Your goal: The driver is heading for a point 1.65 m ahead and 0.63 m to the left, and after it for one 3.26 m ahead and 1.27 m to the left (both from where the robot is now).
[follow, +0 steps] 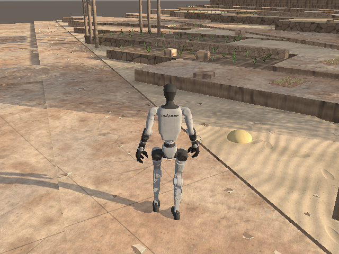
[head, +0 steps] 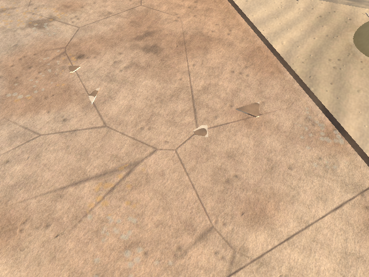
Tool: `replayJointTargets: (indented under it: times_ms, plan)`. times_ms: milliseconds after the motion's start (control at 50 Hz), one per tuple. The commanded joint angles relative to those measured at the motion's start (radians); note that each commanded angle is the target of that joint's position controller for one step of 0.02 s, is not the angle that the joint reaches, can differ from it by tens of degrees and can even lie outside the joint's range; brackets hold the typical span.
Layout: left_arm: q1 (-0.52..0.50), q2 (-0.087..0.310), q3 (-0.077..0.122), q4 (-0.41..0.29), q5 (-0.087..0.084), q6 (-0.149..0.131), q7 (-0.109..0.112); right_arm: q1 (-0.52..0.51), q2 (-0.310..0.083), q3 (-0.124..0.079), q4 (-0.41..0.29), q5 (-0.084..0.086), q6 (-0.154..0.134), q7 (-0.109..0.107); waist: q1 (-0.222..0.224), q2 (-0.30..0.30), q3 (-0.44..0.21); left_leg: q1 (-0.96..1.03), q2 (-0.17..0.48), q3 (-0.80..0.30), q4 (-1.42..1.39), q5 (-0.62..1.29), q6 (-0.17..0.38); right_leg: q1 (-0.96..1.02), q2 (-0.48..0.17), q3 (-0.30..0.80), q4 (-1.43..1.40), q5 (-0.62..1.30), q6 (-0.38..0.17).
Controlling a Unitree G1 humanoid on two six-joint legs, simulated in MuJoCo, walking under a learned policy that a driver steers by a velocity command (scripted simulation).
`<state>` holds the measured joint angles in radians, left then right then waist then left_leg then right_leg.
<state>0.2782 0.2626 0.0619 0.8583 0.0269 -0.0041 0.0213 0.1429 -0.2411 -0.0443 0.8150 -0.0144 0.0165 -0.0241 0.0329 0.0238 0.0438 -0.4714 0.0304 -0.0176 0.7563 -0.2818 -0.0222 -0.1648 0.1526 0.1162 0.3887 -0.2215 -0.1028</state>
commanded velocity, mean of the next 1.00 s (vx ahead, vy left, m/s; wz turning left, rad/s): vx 0.25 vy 0.00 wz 0.43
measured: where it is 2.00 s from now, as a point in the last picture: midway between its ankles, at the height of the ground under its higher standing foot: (90, 223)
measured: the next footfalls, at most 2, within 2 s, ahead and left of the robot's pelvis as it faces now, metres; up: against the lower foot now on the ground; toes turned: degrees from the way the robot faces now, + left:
left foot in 0.06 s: +0.09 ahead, +0.12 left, +0.00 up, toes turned +0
right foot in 0.46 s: +0.07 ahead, -0.09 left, +0.00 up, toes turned +17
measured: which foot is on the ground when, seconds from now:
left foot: up 0.00-0.04, down 0.06-0.44, up 0.46-0.94, down 0.96-1.00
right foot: down 0.00-0.08, up 0.10-0.44, down 0.46-0.94, up 0.96-1.00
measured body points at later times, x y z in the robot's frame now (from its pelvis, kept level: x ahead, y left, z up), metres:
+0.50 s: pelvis +0.03 +0.00 +0.00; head +0.05 -0.01 +0.45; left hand +0.05 +0.29 -0.11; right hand +0.18 -0.26 -0.13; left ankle +0.04 +0.12 -0.72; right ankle +0.03 -0.10 -0.74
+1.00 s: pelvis +0.19 +0.11 -0.03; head +0.23 +0.14 +0.42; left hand +0.01 +0.30 -0.16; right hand +0.50 +0.03 -0.12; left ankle +0.23 +0.21 -0.74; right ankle +0.05 -0.09 -0.68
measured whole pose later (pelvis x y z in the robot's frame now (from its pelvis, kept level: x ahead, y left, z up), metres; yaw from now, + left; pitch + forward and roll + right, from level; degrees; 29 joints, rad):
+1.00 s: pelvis +0.19 +0.11 -0.03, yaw +31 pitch +2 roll +0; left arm 0.45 0.24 0.02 0.93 0.01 -0.05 0.01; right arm 0.03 -0.27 -0.05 0.69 -0.05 -0.02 0.06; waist 0.07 0.01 0.07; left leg -0.48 -0.06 0.10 0.64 -0.18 0.13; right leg -0.06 -0.09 -0.15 0.89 -0.50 0.00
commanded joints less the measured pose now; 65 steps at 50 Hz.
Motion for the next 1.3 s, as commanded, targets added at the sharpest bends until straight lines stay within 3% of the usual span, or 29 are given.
replayJointTargets:
  times_ms: [20,60,80,100,120,140,200,300,360,420,440,460,480,500,540,600,740,840,880,920,940,960,980,1000,1020,1060,1100,1140,1300]
  plan:
    - [0.021,0.076,-0.005,-0.028,0.002,-0.008,0.009,0.037,-0.047,-0.001,-0.032,0.009,-0.012,-0.004,-0.011,-0.107,-0.087,0.177,-0.019,0.019,-0.196,-0.004,0.035,0.073,-0.309,0.133,0.018,0.694,-0.088]
    - [0.006,0.094,-0.011,-0.029,-0.011,-0.011,0.018,0.086,-0.076,-0.004,-0.016,0.0,-0.027,-0.01,-0.046,-0.056,-0.081,0.375,0.028,-0.063,-0.446,0.275,0.059,0.003,-0.271,0.116,0.071,0.51,-0.011]
    - [0.039,0.09,-0.012,-0.05,-0.008,-0.015,0.022,0.103,-0.169,-0.018,-0.028,-0.013,-0.037,-0.015,-0.012,0.068,-0.117,0.45,0.19,-0.254,-0.421,0.592,0.101,-0.051,-0.2,0.06,0.173,0.262,0.023]
    - [0.1,0.076,-0.01,-0.022,-0.019,0.004,0.025,0.056,-0.195,-0.02,-0.03,0.006,-0.029,-0.005,0.026,0.177,-0.123,0.421,0.295,-0.348,-0.369,0.869,0.254,-0.082,-0.092,-0.032,0.19,-0.141,0.05]
    - [0.056,0.113,-0.006,-0.018,-0.01,0.017,0.033,0.083,-0.15,-0.011,-0.028,0.008,-0.027,0.01,-0.016,0.168,-0.121,0.4,0.318,-0.422,-0.397,0.856,0.305,-0.103,-0.084,-0.062,0.254,-0.286,0.059]
    - [-0.005,0.123,0.002,-0.033,-0.013,0.023,0.031,0.109,-0.16,-0.015,-0.02,0.004,-0.028,0.018,-0.041,0.156,-0.093,0.396,0.293,-0.426,-0.419,0.764,0.308,-0.156,-0.066,-0.062,0.344,-0.346,0.065]
    - [-0.052,0.102,0.003,-0.051,-0.013,0.037,0.011,0.096,-0.197,-0.039,-0.016,0.01,-0.011,0.008,-0.019,0.104,-0.064,0.354,0.189,-0.353,-0.448,0.523,0.258,-0.243,-0.085,-0.053,0.534,-0.303,0.106]
    - [-0.097,0.071,-0.007,-0.077,-0.016,0.037,0.015,0.097,-0.183,-0.058,-0.028,0.004,0.008,0.014,-0.041,0.111,-0.101,0.342,0.125,-0.343,-0.446,0.37,0.247,-0.268,-0.092,-0.081,0.48,-0.256,0.144]
    - [-0.115,0.077,-0.012,-0.106,-0.009,0.024,0.004,0.097,-0.197,-0.074,-0.033,-0.004,0.022,0.024,-0.052,0.142,-0.12,0.266,0.099,-0.419,-0.514,-0.131,0.25,-0.183,-0.089,-0.093,0.357,-0.276,0.13]
    - [0.018,0.076,-0.013,-0.079,-0.018,0.005,0.005,-0.006,-0.204,-0.086,-0.069,-0.002,0.038,0.039,0.041,0.134,-0.082,0.042,0.033,-0.421,-0.507,-0.319,0.187,0.098,-0.06,-0.122,0.072,-0.169,0.078]
    - [0.101,0.1,-0.006,-0.054,-0.013,-0.003,0.016,-0.04,-0.181,-0.083,-0.087,0.0,0.037,0.034,0.089,0.084,-0.05,-0.095,-0.03,-0.379,-0.448,-0.382,0.122,0.238,-0.079,-0.111,-0.061,-0.137,0.056]
    - [0.149,0.192,0.012,-0.046,-0.006,-0.013,0.031,-0.016,-0.105,-0.067,-0.103,0.008,0.029,0.029,0.086,-0.154,-0.049,-0.24,-0.125,-0.232,-0.15,-0.406,0.072,0.325,-0.317,0.144,-0.205,-0.375,0.026]
    - [0.073,0.302,0.035,-0.08,0.016,-0.017,0.032,-0.027,-0.076,-0.053,-0.132,0.005,0.013,0.026,0.055,-0.265,-0.011,-0.343,-0.207,-0.123,0.076,-0.254,0.049,0.197,-0.559,0.518,-0.334,-0.603,-0.051]
    - [-0.003,0.259,0.03,-0.087,0.025,-0.021,0.03,-0.043,-0.153,-0.065,-0.13,-0.015,0.004,0.033,0.001,-0.117,0.055,-0.302,-0.095,-0.169,0.167,-0.128,0.058,0.073,-0.548,0.482,-0.328,-0.617,-0.078]
    - [-0.088,0.163,0.005,-0.107,0.001,-0.04,0.019,0.056,-0.166,-0.074,-0.08,-0.015,-0.002,0.063,-0.067,-0.11,0.058,-0.25,-0.075,-0.124,0.255,-0.012,0.04,0.067,-0.428,0.281,-0.315,-0.443,-0.041]
    - [0.001,0.138,0.0,-0.083,-0.006,-0.068,0.009,0.046,-0.136,-0.064,-0.077,-0.027,0.0,0.087,-0.028,-0.129,0.052,-0.293,-0.044,-0.071,0.355,0.057,0.025,0.129,-0.371,0.094,-0.306,-0.222,-0.031]
    - [0.166,0.129,0.004,-0.021,-0.001,-0.083,-0.01,-0.13,-0.105,-0.041,-0.144,-0.026,0.0,0.112,0.053,-0.126,0.088,-0.396,-0.008,-0.025,0.218,0.123,0.009,0.261,-0.399,-0.069,-0.269,0.1,-0.042]
    - [0.193,0.135,0.002,0.012,0.0,-0.084,-0.008,-0.253,-0.069,-0.011,-0.213,-0.027,-0.012,0.13,0.071,-0.142,0.102,-0.272,-0.003,0.111,-0.021,0.113,0.062,0.261,-0.411,-0.196,-0.214,0.372,-0.028]
    - [0.185,0.149,0.003,0.024,-0.001,-0.078,-0.003,-0.227,-0.07,-0.008,-0.218,-0.03,-0.013,0.123,0.042,-0.153,0.075,-0.147,-0.044,0.163,-0.104,0.059,0.109,0.262,-0.408,-0.258,-0.13,0.638,-0.01]
    - [0.195,0.181,0.007,0.041,-0.006,-0.069,0.003,-0.087,-0.096,-0.021,-0.185,-0.034,-0.02,0.103,-0.033,-0.169,-0.032,0.079,-0.129,0.198,-0.14,-0.006,0.166,0.251,-0.414,-0.299,0.106,1.04,-0.002]
    - [0.192,0.187,0.005,0.044,-0.013,-0.065,0.005,0.079,-0.119,-0.036,-0.135,-0.039,-0.031,0.091,-0.111,-0.152,-0.131,0.311,-0.151,0.167,-0.213,0.048,0.199,0.165,-0.411,-0.316,0.3,1.002,0.012]
    - [0.175,0.163,-0.004,0.023,-0.013,-0.068,0.0,0.246,-0.176,-0.059,-0.081,-0.047,-0.038,0.071,-0.186,-0.088,-0.228,0.588,-0.048,0.014,-0.261,0.002,0.236,-0.046,-0.383,-0.324,0.552,0.706,0.031]
    - [0.218,0.015,-0.037,-0.044,-0.021,-0.073,-0.027,0.253,-0.277,-0.077,-0.086,-0.041,-0.04,0.053,-0.113,0.179,-0.346,0.891,0.309,-0.513,-0.319,-0.069,0.346,-0.45,-0.227,-0.302,0.908,-0.291,0.081]
    - [0.129,0.133,-0.007,-0.056,-0.018,-0.079,-0.026,0.309,-0.286,-0.083,-0.089,-0.009,-0.03,0.046,-0.179,0.057,-0.413,0.846,0.364,-0.733,-0.444,0.012,0.383,-0.493,-0.175,-0.11,1.031,-0.26,0.074]
    - [0.05,0.135,-0.003,-0.081,-0.03,-0.082,-0.027,0.229,-0.257,-0.075,-0.065,-0.007,-0.03,0.037,-0.137,0.026,-0.238,0.726,0.319,-0.529,-0.451,0.122,0.352,-0.552,-0.228,-0.087,1.018,-0.14,0.065]
    - [0.067,0.098,-0.015,-0.058,-0.017,-0.086,-0.031,0.136,-0.155,-0.043,-0.057,-0.005,-0.048,0.034,-0.054,-0.019,-0.077,0.467,0.215,-0.311,-0.492,0.349,0.288,-0.456,-0.281,-0.094,0.862,-0.071,0.062]
    - [0.144,0.081,-0.017,-0.024,0.008,-0.051,-0.039,0.106,-0.116,-0.026,-0.048,0.001,-0.067,0.036,0.003,0.008,-0.062,0.356,0.158,-0.201,-0.537,0.431,0.267,-0.349,-0.291,-0.098,0.787,-0.074,0.074]
    - [0.137,0.067,-0.014,-0.021,0.013,-0.031,-0.049,0.136,-0.124,-0.025,-0.024,0.007,-0.088,0.04,0.013,0.009,-0.044,0.335,0.135,-0.16,-0.571,0.471,0.267,-0.363,-0.285,-0.119,0.742,-0.052,0.083]
    - [-0.176,0.042,-0.019,-0.116,0.006,-0.03,-0.063,0.274,-0.127,-0.017,0.05,0.011,-0.102,0.035,-0.062,0.029,0.042,0.43,0.1,-0.079,-0.617,0.543,0.207,-0.526,-0.264,-0.164,0.415,0.227,0.107]
Velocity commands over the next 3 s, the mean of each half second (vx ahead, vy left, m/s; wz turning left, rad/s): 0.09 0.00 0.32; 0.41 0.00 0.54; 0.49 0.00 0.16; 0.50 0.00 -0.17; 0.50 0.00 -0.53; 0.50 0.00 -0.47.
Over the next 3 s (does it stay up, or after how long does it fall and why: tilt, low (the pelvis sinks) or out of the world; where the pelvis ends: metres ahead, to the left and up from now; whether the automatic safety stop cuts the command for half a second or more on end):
stays up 1.14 0.52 0.00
